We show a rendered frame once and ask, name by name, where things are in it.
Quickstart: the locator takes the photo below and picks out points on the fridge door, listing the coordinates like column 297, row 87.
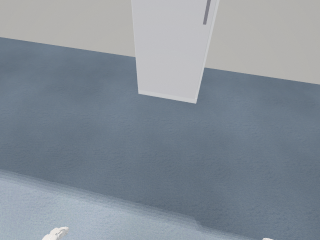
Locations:
column 170, row 44

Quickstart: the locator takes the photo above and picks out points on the robot left hand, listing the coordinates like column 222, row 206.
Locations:
column 57, row 233

